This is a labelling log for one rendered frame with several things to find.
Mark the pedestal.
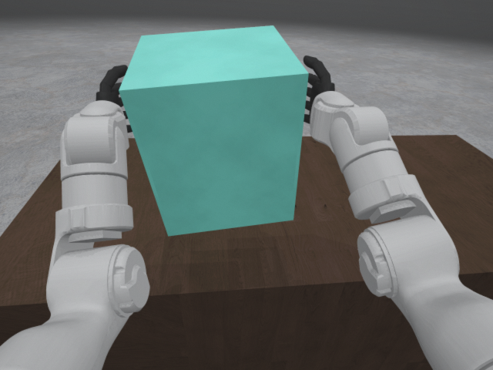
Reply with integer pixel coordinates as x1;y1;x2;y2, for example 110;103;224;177
0;135;493;370

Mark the left robot forearm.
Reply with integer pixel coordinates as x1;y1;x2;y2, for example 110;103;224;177
46;100;133;310

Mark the robot right hand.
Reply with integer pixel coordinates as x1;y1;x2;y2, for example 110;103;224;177
304;55;335;124

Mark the right robot upper arm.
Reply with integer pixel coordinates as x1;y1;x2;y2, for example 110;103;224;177
357;214;493;370

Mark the robot left hand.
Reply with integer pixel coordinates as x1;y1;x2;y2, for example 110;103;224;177
96;65;132;133

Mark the right robot forearm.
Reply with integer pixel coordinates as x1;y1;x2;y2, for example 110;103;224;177
310;91;460;274

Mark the left robot upper arm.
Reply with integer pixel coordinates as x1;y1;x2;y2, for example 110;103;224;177
0;244;150;370

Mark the carton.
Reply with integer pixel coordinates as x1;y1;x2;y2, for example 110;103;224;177
119;25;309;236

